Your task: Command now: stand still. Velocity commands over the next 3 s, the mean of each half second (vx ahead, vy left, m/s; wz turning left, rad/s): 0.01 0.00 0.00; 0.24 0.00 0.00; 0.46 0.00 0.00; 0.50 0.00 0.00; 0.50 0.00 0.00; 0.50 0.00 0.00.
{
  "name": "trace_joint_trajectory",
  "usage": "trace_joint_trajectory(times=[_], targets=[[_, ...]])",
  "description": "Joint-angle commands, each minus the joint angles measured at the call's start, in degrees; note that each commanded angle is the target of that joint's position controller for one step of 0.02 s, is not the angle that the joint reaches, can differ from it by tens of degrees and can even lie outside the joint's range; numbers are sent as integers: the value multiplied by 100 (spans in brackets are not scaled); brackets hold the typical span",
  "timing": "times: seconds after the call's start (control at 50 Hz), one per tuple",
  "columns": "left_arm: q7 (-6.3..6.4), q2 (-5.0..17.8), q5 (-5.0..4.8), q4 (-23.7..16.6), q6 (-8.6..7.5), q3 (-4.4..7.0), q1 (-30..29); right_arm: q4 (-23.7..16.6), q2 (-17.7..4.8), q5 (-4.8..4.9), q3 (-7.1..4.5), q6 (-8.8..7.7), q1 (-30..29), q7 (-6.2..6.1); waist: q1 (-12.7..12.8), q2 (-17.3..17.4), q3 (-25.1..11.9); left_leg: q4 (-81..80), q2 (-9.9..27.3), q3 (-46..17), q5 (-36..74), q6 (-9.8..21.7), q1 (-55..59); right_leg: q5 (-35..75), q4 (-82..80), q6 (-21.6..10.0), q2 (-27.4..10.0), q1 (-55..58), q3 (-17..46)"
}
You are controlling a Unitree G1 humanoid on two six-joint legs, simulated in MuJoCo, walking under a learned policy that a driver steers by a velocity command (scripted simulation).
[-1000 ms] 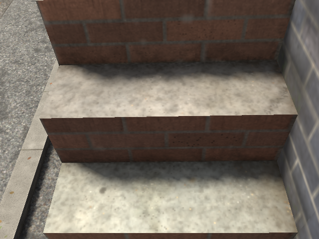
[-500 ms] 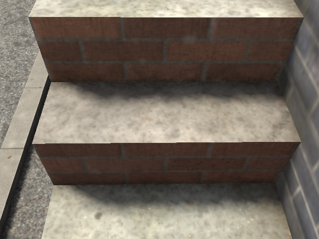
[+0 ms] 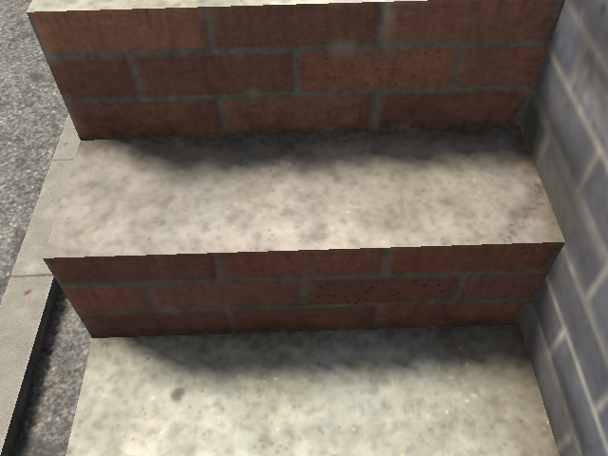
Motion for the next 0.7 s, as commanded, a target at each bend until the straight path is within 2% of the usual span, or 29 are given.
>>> trace_joint_trajectory(times=[0.02, 0.06, 0.12, 0.16, 0.2, 0.22, 0.26, 0.32, 0.56, 0.6, 0.64, 0.66, 0.7], targets=[[81, 608, -17, 226, -25, 165, 1129, 142, -248, -16, 41, -97, 524, -52, 89, -168, 63, -11, -119, 206, 1920, 118, 72, 3386, -90, -342, -331, -45, 183], [89, 509, -22, 274, -23, 165, 1047, 201, -252, -30, 65, -128, 606, -77, 107, -155, 185, -92, -107, 267, 1631, 72, 148, 2838, -95, -322, -275, -343, 122], [65, 429, -21, 325, -97, 170, 891, 335, -262, -53, 56, -86, 839, -39, 109, -215, 532, -307, -99, 263, 1054, 151, -242, 2115, -170, -286, -221, -456, 20], [57, 425, -87, 451, -134, 210, 1058, 371, -345, -37, 35, -130, 952, -82, 142, -181, 561, -324, -96, 240, 1138, 198, -225, 1959, -181, -295, -236, -511, 25], [66, 399, -72, 476, -88, 268, 1303, 282, -252, -32, 19, -115, 942, -146, 192, -166, 490, -392, -175, 251, 953, 187, -229, 1652, -263, -309, -199, -442, 11], [76, 325, -76, 393, -58, 265, 1226, 231, -228, -63, 7, -102, 925, -153, 198, -154, 575, -383, -198, 258, 972, 185, -265, 1405, -310, -292, -134, -490, 6], [127, 337, -82, 343, -34, 302, 1265, 231, -198, -4, -32, -147, 1036, -170, 209, -173, 629, -380, -196, 224, 1044, 183, -196, 1179, -377, -273, -124, -606, -29], [131, 249, -84, 320, 4, 298, 1377, 217, -133, -17, -48, -174, 1143, -154, 218, -118, 746, -450, -220, 221, 959, 206, -188, 943, -438, -261, -114, -719, -47], [144, 175, -100, 308, 13, 268, 1640, 99, -105, -66, -57, -169, 1364, -93, 233, -74, 791, -554, -268, 221, 948, 313, -239, 777, -483, -238, -67, -765, -89], [135, 173, -29, 415, 23, 272, 1862, 98, -104, -73, -74, -174, 1491, -64, 224, -116, 879, -635, -289, 224, 191, 372, -290, 163, -612, -285, -62, -812, -70], [181, 417, 54, 432, 32, 365, 1925, 18, -259, -161, -167, -208, 1480, -107, 242, -195, 1020, -480, -370, 295, -907, 434, -482, -814, -681, -485, -154, -964, 52], [224, 547, 49, 345, 40, 435, 1801, 34, -253, -185, -199, -219, 1570, -150, 253, -304, 1109, -351, -395, 317, -1264, 458, -638, -1360, -782, -644, -348, -1054, 211], [282, 618, 130, 297, 15, 482, 1712, -140, -159, -220, -231, -277, 1462, -237, 297, -542, 1122, -45, -435, 278, -1495, 589, -872, -1936, -939, -977, -665, -1159, 617]])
